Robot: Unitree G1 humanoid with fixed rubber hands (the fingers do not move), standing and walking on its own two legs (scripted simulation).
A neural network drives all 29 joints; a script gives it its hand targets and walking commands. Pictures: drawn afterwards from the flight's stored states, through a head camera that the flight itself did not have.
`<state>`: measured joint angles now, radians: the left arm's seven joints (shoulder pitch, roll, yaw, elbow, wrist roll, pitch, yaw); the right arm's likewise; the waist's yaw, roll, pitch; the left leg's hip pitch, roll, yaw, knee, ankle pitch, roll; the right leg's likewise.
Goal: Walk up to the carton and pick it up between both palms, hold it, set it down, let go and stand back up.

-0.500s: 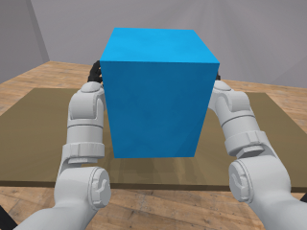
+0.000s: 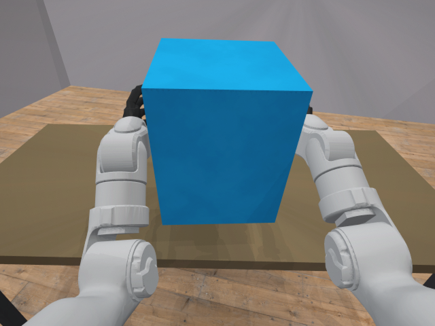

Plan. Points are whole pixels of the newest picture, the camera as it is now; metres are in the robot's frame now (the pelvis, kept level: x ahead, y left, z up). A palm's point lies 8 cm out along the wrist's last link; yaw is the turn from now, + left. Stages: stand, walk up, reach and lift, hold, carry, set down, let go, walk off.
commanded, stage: hold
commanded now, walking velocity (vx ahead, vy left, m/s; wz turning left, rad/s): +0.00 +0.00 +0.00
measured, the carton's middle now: (219, 131) +0.36 +0.00 +0.26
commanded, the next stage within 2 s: set down in 0.20 s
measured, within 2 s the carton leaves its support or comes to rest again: neither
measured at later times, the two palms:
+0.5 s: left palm (138, 118) +0.39 +0.14 +0.27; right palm (297, 122) +0.38 -0.15 +0.26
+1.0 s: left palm (148, 148) +0.41 +0.14 +0.20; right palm (289, 145) +0.41 -0.15 +0.20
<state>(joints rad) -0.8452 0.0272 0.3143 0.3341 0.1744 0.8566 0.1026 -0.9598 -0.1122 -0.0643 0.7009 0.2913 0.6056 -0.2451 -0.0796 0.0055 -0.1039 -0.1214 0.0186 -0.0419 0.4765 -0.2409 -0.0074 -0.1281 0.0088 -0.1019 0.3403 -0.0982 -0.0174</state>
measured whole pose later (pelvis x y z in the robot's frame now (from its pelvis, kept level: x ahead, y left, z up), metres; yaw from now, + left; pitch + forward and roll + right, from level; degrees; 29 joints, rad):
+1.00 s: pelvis +0.03 -0.02 +0.00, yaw +2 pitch -4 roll -2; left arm -0.69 0.05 0.21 0.39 0.10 0.53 0.14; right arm -0.79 -0.04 -0.07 0.71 0.19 0.27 -0.21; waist -0.09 -0.03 -0.04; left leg -0.12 0.03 -0.09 0.44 -0.25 -0.04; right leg -0.11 0.02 -0.15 0.32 -0.13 -0.04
